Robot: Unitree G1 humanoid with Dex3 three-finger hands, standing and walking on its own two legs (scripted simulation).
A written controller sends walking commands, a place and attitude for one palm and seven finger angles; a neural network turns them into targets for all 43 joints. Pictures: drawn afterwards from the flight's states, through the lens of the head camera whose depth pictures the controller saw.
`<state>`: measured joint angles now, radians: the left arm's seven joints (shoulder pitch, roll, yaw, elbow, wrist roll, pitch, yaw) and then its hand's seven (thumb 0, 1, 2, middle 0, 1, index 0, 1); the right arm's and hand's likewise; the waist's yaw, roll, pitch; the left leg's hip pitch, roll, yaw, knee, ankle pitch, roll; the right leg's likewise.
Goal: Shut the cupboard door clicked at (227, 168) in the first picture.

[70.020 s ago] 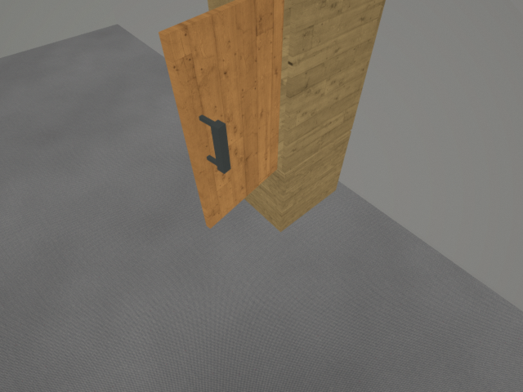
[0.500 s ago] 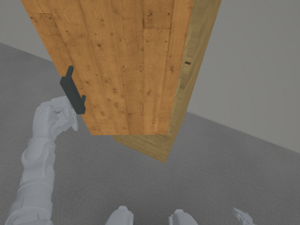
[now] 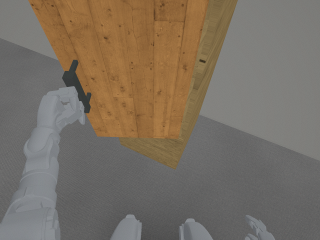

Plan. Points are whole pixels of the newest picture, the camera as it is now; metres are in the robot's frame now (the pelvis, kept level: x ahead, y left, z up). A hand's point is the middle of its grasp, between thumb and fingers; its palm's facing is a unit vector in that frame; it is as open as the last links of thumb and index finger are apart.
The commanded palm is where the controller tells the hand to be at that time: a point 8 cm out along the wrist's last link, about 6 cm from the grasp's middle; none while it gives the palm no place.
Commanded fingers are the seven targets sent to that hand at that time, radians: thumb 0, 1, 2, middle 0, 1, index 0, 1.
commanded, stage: push the door shut along its arc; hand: left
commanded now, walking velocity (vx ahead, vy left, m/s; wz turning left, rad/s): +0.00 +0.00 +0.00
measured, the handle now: (80, 87) +0.49 +0.23 +0.07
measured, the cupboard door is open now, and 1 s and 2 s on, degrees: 24 1 0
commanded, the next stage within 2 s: pull the fist back off the door in 1.62 s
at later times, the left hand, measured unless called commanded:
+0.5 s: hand (84, 93) +0.46 +0.21 +0.08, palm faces -0.14 -0.99 -0.02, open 3.5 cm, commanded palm +0.47 +0.24 +0.07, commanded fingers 0.00 0.90 0.90 -1.30 -1.50 -1.30 -1.50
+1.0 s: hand (100, 76) +0.52 +0.18 +0.08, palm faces -0.29 -0.96 +0.00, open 3.4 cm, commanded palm +0.53 +0.21 +0.07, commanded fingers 0.00 0.90 0.90 -1.30 -1.50 -1.30 -1.50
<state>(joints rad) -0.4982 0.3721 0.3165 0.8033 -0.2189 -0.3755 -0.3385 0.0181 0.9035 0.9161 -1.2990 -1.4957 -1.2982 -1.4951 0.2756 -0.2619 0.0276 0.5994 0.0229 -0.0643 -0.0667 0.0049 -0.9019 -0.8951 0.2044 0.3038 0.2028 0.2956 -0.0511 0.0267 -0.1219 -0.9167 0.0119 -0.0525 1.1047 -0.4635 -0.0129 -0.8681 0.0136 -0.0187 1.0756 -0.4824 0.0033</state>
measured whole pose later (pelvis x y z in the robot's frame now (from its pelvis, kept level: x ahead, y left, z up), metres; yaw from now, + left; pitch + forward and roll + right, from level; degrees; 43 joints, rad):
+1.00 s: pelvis +0.00 +0.02 -0.02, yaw -2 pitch +24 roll -5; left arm -1.04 0.59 0.30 1.18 -0.13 -0.28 -0.52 0.02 0.99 0.98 -1.30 -1.50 -1.30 -1.50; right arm 0.36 -0.27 0.05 0.66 0.00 -0.05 -0.04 0.00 -0.90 -0.89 0.21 0.30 0.20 0.30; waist -0.19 0.04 -0.12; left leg -1.16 0.02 -0.07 1.22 -0.49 0.01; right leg -1.08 0.03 -0.03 1.13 -0.48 0.02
